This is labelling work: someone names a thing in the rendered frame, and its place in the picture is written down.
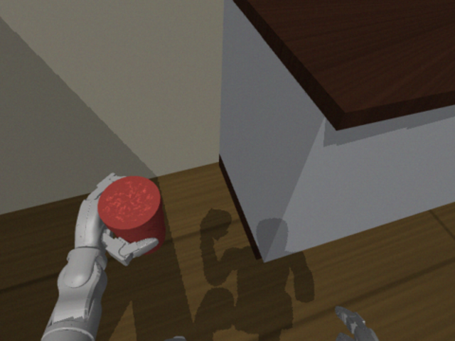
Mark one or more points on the cup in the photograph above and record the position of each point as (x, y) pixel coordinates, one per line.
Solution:
(131, 207)

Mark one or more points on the left robot arm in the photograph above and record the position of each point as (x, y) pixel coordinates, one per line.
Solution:
(81, 283)

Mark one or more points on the left robot hand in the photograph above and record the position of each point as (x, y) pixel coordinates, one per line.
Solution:
(91, 231)

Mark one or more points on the right robot hand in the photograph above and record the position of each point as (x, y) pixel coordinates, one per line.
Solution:
(356, 325)

